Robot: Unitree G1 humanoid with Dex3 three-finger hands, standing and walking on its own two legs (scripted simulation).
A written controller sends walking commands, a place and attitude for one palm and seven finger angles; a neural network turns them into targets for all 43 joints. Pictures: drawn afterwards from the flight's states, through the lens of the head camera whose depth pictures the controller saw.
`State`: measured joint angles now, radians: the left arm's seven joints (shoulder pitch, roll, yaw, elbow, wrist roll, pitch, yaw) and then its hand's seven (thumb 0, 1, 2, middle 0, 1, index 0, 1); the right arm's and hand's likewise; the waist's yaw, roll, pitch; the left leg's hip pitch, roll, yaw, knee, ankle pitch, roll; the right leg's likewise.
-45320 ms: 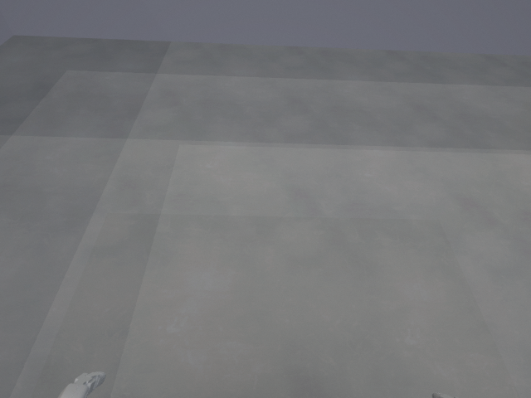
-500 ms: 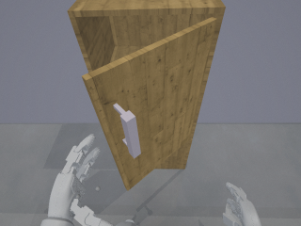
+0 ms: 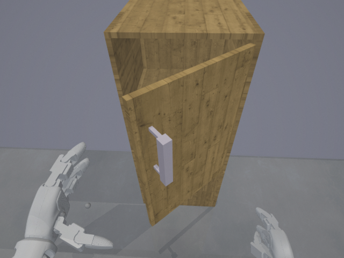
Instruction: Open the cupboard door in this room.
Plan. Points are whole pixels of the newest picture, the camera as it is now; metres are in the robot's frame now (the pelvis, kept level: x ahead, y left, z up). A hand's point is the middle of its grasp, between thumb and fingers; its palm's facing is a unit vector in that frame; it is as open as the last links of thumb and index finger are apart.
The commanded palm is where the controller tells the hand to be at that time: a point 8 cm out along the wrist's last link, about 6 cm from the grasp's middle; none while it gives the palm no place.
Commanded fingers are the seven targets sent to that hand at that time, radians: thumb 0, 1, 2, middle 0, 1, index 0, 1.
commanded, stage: draw the hand back to the body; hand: left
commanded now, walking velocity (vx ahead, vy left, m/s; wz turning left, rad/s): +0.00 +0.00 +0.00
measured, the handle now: (160, 156) +0.33 +0.07 +0.08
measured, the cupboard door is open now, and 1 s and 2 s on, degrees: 42 42 42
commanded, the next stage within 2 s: step back with the hand held close in 1.00 s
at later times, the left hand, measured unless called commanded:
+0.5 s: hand (43, 167) +0.22 +0.27 +0.17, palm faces +0.34 -0.86 -0.39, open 10.5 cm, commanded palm +0.17 +0.31 +0.19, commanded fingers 0.00 0.73 0.82 -0.19 -0.30 -0.19 -0.30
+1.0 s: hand (44, 164) +0.22 +0.25 +0.18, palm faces +0.41 -0.83 -0.39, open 7.5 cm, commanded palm +0.17 +0.30 +0.20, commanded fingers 0.00 0.90 0.90 -0.20 -0.30 -0.20 -0.30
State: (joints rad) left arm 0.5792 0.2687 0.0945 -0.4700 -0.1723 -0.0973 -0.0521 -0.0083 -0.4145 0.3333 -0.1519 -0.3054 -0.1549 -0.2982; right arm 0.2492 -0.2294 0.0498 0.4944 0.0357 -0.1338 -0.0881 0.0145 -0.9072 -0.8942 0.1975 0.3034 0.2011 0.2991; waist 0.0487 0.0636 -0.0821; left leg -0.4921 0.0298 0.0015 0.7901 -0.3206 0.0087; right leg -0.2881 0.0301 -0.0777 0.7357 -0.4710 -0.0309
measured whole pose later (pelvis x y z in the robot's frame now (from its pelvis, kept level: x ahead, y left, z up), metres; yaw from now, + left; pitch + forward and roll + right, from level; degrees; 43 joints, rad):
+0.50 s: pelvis +0.02 +0.03 +0.03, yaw -3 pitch -2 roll +0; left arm 0.53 0.35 0.26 -0.45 -0.05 -0.07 0.12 0.01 0.39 0.68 -0.19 -0.31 -0.19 -0.30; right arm 0.19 -0.22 0.05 0.59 0.00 -0.09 -0.08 0.01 -0.91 -0.89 0.20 0.30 0.20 0.30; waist 0.06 0.03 0.01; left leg -0.21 -0.02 0.08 0.47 -0.21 0.05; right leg -0.03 -0.02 -0.01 0.40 -0.33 0.02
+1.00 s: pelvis +0.02 +0.00 +0.03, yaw -2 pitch -4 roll +0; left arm 0.49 0.35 0.32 -0.41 -0.07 -0.07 0.12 0.02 0.88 0.89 -0.21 -0.31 -0.21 -0.30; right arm 0.19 -0.24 0.02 0.63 0.00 -0.08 -0.08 0.01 -0.91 -0.89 0.20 0.30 0.20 0.30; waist 0.06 0.05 0.02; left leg -0.17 0.02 0.06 0.43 -0.19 0.01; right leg 0.02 0.02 -0.02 0.35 -0.30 -0.02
